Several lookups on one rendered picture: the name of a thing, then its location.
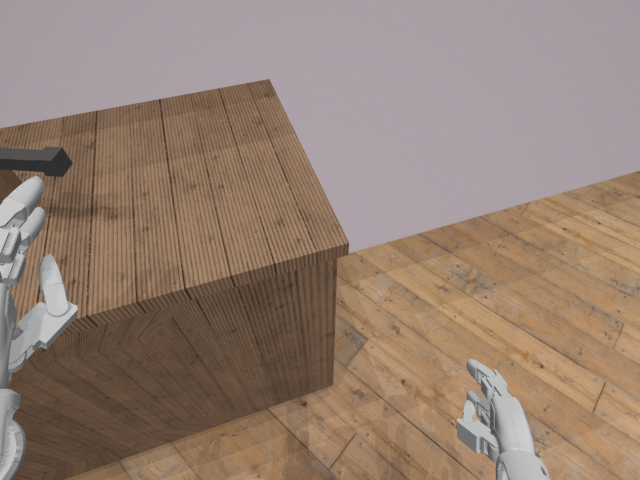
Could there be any counter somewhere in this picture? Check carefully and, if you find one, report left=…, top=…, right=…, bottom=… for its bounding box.
left=0, top=79, right=349, bottom=480

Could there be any robot left forearm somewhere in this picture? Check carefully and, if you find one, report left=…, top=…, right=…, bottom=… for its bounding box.
left=0, top=389, right=26, bottom=480

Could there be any tap lever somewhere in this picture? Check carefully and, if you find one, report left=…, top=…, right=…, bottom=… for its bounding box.
left=0, top=146, right=73, bottom=177

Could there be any robot right hand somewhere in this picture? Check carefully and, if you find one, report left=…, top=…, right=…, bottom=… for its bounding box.
left=457, top=359, right=535, bottom=463

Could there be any robot right forearm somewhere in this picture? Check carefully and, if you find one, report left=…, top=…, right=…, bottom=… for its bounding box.
left=496, top=450, right=550, bottom=480

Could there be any robot left hand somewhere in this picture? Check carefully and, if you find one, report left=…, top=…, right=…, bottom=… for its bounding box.
left=0, top=176, right=78, bottom=389

